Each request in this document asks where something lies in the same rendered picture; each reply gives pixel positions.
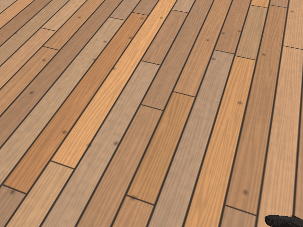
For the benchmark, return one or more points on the right robot hand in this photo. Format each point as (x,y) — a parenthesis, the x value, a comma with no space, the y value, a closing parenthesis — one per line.
(283,221)

